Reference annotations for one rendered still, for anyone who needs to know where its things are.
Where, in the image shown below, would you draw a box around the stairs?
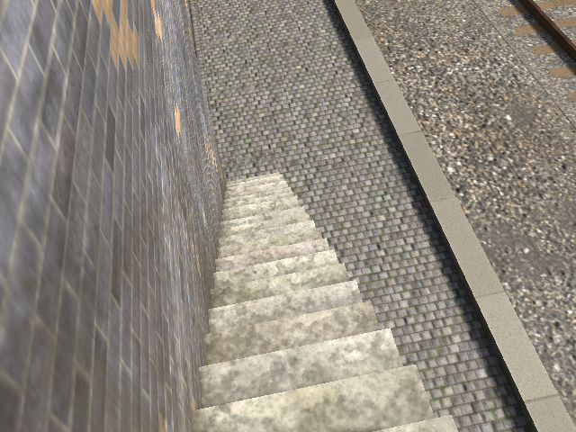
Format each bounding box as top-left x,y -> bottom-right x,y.
193,172 -> 458,432

